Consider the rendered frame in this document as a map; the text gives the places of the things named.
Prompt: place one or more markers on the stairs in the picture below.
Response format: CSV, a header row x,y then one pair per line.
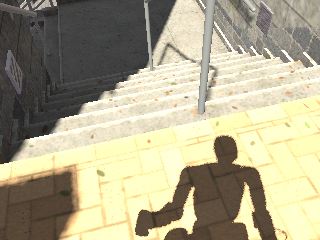
x,y
50,32
107,108

